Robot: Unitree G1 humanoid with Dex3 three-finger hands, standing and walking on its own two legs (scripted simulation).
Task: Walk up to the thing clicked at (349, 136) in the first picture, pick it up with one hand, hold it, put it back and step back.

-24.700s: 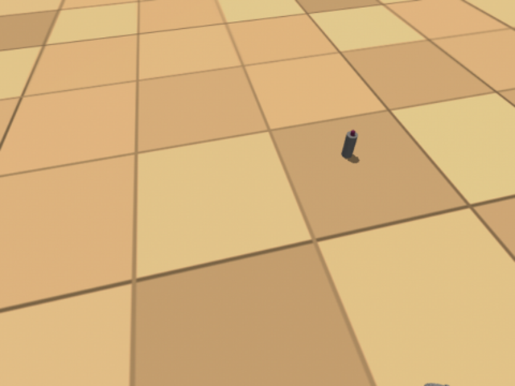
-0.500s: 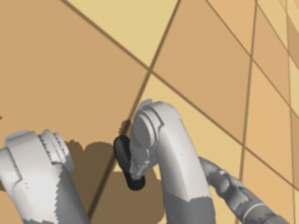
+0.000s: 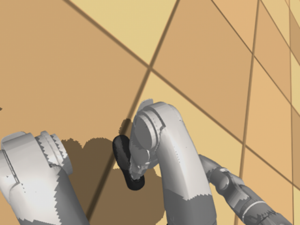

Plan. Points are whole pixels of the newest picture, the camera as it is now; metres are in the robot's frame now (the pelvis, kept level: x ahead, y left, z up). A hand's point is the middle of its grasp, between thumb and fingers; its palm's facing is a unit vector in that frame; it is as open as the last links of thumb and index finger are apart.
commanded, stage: close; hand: left
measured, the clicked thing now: out of the picture +0.48 +0.35 -0.20
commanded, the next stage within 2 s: settle in 0.40 s
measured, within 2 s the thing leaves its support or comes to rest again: leaves its support in 0.88 s
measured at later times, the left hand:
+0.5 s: hand out of the picture +0.46 +0.34 -0.17, palm faces +0.56 -0.83 -0.03, open 8.9 cm
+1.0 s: hand out of the picture +0.45 +0.36 -0.14, palm faces +0.54 -0.84 -0.03, open 9.4 cm
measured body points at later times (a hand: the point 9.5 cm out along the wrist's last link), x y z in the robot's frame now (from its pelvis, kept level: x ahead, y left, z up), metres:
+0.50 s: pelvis +0.00 +0.00 +0.00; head +0.25 +0.18 +0.32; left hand +0.43 +0.38 -0.17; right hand +0.15 -0.25 -0.03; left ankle +0.07 +0.12 -0.25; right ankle +0.15 -0.14 -0.25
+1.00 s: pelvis +0.00 +0.00 +0.01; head +0.24 +0.19 +0.34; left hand +0.42 +0.41 -0.14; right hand +0.15 -0.26 -0.03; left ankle +0.07 +0.12 -0.25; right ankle +0.15 -0.14 -0.25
